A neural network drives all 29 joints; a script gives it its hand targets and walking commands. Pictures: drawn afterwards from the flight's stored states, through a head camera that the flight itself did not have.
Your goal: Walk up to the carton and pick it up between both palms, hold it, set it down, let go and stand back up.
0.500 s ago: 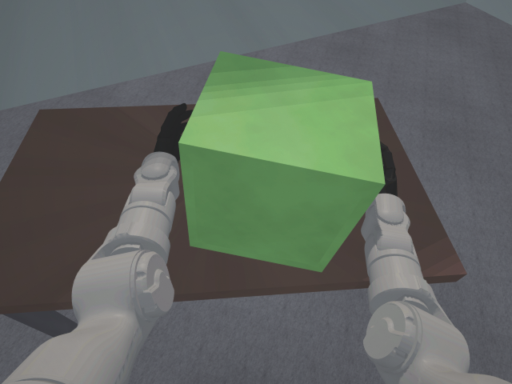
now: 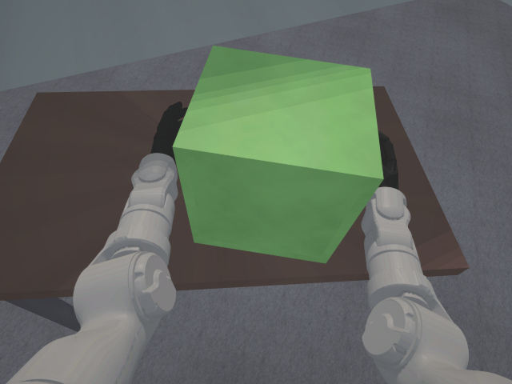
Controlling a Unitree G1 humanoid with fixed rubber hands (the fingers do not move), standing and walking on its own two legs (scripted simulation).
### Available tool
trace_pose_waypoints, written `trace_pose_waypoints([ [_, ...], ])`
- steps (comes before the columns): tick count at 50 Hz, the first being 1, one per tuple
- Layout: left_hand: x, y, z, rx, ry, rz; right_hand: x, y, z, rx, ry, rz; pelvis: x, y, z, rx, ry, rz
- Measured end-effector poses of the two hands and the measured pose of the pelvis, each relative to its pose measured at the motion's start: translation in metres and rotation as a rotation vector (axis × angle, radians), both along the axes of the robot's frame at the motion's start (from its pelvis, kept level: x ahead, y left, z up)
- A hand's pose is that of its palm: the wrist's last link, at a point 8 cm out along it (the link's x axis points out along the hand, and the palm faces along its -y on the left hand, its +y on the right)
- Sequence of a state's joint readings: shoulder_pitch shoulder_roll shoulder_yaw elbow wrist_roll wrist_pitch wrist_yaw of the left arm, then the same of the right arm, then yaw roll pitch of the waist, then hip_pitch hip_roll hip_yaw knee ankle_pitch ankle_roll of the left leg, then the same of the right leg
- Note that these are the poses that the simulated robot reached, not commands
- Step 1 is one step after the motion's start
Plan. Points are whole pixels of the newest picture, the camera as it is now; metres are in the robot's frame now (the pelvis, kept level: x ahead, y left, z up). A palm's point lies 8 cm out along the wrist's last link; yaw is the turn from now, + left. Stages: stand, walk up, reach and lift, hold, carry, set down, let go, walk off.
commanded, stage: set down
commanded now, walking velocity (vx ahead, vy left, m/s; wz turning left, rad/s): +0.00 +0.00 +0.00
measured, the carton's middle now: (274, 163) +0.47 -0.01 +0.04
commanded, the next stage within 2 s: none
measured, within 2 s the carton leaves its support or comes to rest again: neither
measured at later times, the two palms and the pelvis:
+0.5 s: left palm (164, 155) +0.45 +0.17 +0.08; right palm (380, 183) +0.40 -0.18 +0.07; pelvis +0.00 -0.01 +0.00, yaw +1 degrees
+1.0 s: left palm (163, 158) +0.45 +0.17 +0.08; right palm (379, 182) +0.40 -0.17 +0.07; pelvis -0.01 +0.00 +0.00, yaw +1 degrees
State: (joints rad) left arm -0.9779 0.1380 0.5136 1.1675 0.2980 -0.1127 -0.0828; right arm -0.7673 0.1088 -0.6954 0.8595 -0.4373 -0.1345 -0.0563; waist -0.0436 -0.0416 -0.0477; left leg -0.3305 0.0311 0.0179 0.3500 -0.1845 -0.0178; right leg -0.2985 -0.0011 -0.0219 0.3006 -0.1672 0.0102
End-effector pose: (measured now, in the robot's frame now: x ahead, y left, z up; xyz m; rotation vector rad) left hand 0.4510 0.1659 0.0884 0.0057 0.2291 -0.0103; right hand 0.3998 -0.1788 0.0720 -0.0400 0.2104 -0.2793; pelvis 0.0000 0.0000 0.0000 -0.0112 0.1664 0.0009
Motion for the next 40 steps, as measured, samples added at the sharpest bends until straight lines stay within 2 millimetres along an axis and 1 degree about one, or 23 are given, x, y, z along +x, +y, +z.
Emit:
trace_pose_waypoints([
  [8, -0.0011, 0.0055, -0.0089, -0.002, 0.01, 0.004, 0.0017, 0.0047, 0.0009, -0.003, 0.006, 0.004, -0.0006, -0.0009, -0.0006, -0.003, 0.024, 0.008],
  [22, -0.0016, 0.0032, -0.0051, 0.021, 0.008, 0.002, 0.0008, 0.0025, -0.0007, 0.014, -0.005, 0.003, 0.0014, -0.0045, -0.0009, -0.004, 0.013, 0.019],
  [40, -0.0033, 0.0062, -0.0112, 0.007, 0.007, 0.005, 0.0007, 0.0051, -0.0011, -0.004, -0.013, 0.006, -0.0041, -0.0037, -0.0002, -0.001, 0.022, 0.017],
])
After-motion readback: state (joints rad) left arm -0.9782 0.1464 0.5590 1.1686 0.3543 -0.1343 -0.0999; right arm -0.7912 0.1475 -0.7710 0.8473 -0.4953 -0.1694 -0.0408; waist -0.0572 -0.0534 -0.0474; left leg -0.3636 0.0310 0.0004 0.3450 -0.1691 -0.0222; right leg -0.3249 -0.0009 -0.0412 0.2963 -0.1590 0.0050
